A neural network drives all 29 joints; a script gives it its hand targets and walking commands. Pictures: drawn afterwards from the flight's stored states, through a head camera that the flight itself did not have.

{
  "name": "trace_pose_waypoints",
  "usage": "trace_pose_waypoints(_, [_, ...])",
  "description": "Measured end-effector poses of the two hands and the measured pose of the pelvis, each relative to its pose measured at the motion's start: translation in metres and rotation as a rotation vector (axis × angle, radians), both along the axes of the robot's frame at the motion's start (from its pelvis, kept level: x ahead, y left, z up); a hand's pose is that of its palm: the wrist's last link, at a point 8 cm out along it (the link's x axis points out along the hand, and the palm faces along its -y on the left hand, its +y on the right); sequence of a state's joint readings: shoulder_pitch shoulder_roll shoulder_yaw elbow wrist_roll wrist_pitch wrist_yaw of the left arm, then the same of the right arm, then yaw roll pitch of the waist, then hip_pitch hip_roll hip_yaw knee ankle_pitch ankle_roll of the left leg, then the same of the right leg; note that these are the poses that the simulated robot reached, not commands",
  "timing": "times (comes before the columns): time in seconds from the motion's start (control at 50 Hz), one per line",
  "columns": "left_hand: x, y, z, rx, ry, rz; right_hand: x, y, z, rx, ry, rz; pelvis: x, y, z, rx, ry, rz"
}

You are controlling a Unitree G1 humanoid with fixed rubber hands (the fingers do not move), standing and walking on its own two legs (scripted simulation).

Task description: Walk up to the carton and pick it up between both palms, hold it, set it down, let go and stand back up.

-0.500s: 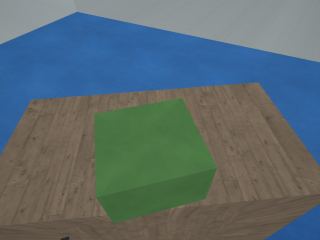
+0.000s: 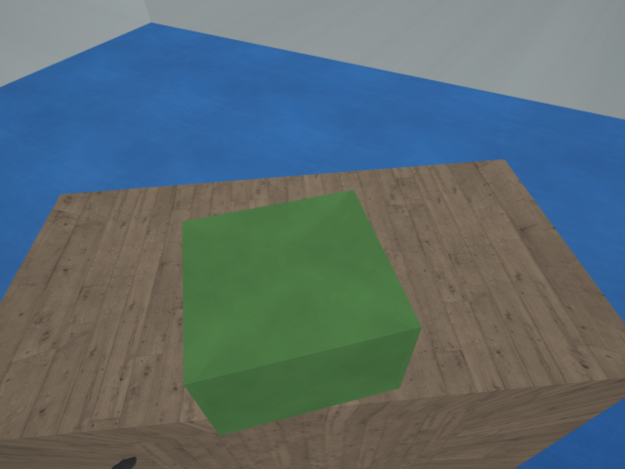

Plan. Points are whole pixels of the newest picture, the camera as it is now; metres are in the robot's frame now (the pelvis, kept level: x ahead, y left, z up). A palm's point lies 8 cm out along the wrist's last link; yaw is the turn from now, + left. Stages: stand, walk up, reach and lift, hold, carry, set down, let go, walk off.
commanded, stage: reach and lift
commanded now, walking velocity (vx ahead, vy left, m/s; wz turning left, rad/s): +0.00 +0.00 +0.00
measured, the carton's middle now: (290, 304) +0.36 +0.07 +0.00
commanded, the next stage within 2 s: none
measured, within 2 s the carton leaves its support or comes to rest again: neither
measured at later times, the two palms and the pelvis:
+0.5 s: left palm out of the picture +0.14 +0.26 -0.07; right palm out of the picture +0.15 -0.28 -0.06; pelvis -0.01 +0.00 +0.01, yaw +0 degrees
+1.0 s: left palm out of the picture +0.13 +0.25 -0.04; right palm (567, 454) +0.18 -0.25 -0.02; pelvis -0.02 -0.01 +0.01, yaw +0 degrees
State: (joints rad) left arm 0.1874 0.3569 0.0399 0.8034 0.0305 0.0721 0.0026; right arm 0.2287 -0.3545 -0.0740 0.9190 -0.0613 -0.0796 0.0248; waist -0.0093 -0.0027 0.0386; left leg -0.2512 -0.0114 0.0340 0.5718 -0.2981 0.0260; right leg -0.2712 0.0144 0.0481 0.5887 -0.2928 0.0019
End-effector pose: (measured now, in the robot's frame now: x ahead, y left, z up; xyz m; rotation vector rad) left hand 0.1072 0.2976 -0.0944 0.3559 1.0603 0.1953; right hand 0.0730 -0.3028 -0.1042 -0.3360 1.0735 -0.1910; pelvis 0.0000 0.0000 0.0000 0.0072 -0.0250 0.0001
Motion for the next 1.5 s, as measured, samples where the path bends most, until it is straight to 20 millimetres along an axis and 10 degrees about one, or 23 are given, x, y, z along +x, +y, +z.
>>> trace_pose_waypoints(0.2, [0.047, -0.015, 0.000, 0.006, 0.035, 0.009, 0.044, 0.013, 0.000, 0.036, -0.115, 0.090, -0.004, 0.002, -0.008, -0.002, -0.034, 0.003])
trace_pose_waypoints(0.36, [0.040, -0.027, 0.014, -0.017, -0.038, 0.012, 0.076, 0.020, 0.029, 0.074, -0.288, 0.091, 0.002, 0.001, 0.003, -0.003, 0.015, 0.001])
trace_pose_waypoints(0.74, [0.030, -0.044, 0.039, -0.077, -0.245, 0.053, 0.067, 0.037, 0.060, 0.141, -0.412, 0.118, -0.020, -0.008, 0.011, 0.008, -0.015, 0.001])
trace_pose_waypoints(1.12, [0.024, -0.049, 0.064, -0.117, -0.392, 0.132, 0.115, 0.057, 0.098, 0.242, -0.582, 0.162, -0.014, -0.014, 0.013, 0.014, -0.001, 0.001])
trace_pose_waypoints(1.5, [0.056, -0.053, 0.115, -0.135, -0.673, 0.094, 0.126, 0.072, 0.137, 0.324, -0.743, 0.181, -0.006, -0.012, 0.015, 0.012, 0.007, 0.000])
